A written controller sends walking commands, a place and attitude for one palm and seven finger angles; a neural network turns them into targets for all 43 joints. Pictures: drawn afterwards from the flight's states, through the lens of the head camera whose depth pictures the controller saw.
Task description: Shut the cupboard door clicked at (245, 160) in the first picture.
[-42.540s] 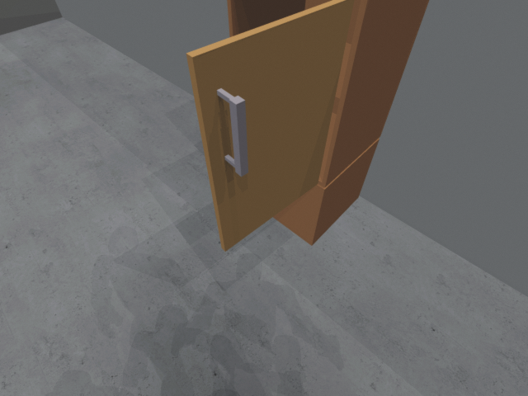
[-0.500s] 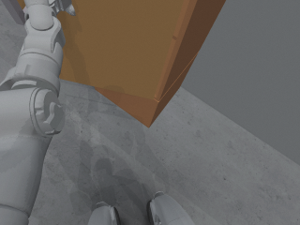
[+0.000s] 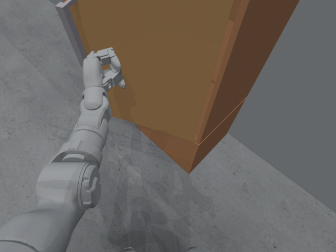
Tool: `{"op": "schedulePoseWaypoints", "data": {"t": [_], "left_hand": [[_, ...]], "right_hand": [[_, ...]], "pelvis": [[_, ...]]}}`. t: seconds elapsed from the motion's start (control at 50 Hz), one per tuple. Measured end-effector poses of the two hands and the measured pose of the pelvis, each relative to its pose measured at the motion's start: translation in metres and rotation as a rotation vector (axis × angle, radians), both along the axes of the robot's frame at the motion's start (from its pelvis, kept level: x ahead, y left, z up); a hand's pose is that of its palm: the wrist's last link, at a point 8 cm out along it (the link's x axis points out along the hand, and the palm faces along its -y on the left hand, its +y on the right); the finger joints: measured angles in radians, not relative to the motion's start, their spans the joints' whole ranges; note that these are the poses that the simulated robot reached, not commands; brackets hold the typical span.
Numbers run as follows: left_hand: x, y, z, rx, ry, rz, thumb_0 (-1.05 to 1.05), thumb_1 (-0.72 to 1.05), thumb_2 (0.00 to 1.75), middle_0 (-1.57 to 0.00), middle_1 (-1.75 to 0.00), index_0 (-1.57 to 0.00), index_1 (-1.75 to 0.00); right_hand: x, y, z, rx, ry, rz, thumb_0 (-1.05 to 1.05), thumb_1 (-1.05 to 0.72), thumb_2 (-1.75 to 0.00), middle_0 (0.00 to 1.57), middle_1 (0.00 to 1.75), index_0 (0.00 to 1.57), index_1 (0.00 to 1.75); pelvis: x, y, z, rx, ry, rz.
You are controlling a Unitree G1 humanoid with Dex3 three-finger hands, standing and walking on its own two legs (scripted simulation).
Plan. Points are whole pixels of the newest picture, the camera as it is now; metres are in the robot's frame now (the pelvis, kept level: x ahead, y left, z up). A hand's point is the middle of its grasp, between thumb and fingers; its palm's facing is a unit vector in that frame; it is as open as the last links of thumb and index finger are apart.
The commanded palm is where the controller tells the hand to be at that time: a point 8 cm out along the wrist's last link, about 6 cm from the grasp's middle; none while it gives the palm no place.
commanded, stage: pull the fist back off the door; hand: left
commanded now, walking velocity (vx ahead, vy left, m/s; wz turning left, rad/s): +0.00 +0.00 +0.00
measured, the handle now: (79, 34) +0.66 +0.18 +0.12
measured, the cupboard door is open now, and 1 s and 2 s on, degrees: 25 25 25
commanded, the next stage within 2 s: draw the hand back to the body in 0.08 s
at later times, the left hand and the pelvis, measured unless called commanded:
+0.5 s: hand (94, 91) +0.45 +0.12 +0.12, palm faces +0.08 -1.00 -0.02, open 3.1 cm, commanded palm +0.40 +0.16 +0.15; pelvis +0.00 +0.00 +0.01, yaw -2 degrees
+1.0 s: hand (21, 164) +0.28 +0.21 +0.16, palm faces +0.22 -0.95 -0.22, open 3.4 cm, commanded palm +0.24 +0.25 +0.18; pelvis -0.02 +0.01 +0.03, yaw +0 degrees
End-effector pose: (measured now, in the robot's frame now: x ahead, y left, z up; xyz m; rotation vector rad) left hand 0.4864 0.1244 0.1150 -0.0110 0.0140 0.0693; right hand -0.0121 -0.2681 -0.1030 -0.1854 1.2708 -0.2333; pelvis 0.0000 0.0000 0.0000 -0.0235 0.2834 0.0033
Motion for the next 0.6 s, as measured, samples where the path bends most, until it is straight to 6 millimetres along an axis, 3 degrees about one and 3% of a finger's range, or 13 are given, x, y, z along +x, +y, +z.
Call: {"op": "schedulePoseWaypoints", "data": {"t": [0.08,0.16,0.24,0.34,0.4,0.48,0.54,0.6], "left_hand": [[-0.01,-0.007,0.014,0.057,-0.087,-0.03,0.02,0.9,0.9,-1.3,-1.5,-1.3,-1.5],[-0.009,-0.017,0.016,0.086,-0.009,-0.054,0.02,0.9,0.9,-1.3,-1.5,-1.31,-1.5],[-0.004,-0.019,0.012,0.005,0.075,-0.016,0.02,0.9,0.9,-1.31,-1.5,-1.31,-1.5],[-0.006,0.001,0.024,0.001,-0.058,0.026,0.02,0.9,0.9,-1.3,-1.5,-1.3,-1.5],[-0.021,0.02,0.028,0.088,-0.103,0.012,0.02,0.9,0.9,-1.3,-1.5,-1.3,-1.5],[-0.053,0.046,0.014,0.06,-0.013,0.009,0.02,0.9,0.9,-1.3,-1.5,-1.3,-1.5],[-0.079,0.061,0.011,0.002,0.008,0.022,0.02,0.9,0.9,-1.3,-1.5,-1.3,-1.5],[-0.102,0.068,0.023,0.013,-0.068,0.016,0.02,0.91,0.9,-1.3,-1.5,-1.3,-1.5]], "right_hand": [[0.021,-0.003,-0.005,-0.004,-0.065,0.023,0.01,-0.91,-0.9,0.2,0.3,0.2,0.3],[0.028,0.0,-0.009,0.01,-0.09,0.021,0.01,-0.91,-0.9,0.2,0.3,0.2,0.3],[0.02,0.006,-0.009,0.016,-0.095,0.003,0.01,-0.91,-0.9,0.2,0.3,0.2,0.3],[-0.004,0.012,-0.008,0.031,-0.074,-0.033,0.01,-0.91,-0.9,0.2,0.3,0.2,0.3],[-0.016,0.016,-0.011,0.057,-0.049,-0.06,0.01,-0.91,-0.9,0.2,0.3,0.2,0.3],[-0.016,0.018,-0.009,0.074,-0.035,-0.083,0.01,-0.91,-0.9,0.2,0.3,0.2,0.3],[0.002,0.016,-0.003,0.052,-0.08,-0.067,0.01,-0.91,-0.9,0.2,0.3,0.2,0.3],[0.032,0.012,0.006,0.018,-0.175,-0.027,0.02,-0.91,-0.9,0.2,0.3,0.2,0.3]], "pelvis": [[-0.006,-0.001,-0.002,0.004,-0.011,0.008],[-0.011,-0.002,-0.003,0.008,-0.017,0.012],[-0.016,-0.003,-0.001,0.011,-0.015,0.006],[-0.014,-0.003,0.0,0.02,-0.011,-0.027],[-0.009,-0.002,0.003,0.023,-0.03,-0.042],[-0.004,-0.001,0.01,0.019,-0.085,-0.045],[-0.003,0.0,0.015,0.013,-0.129,-0.034],[-0.005,0.002,0.017,0.008,-0.165,-0.022]]}}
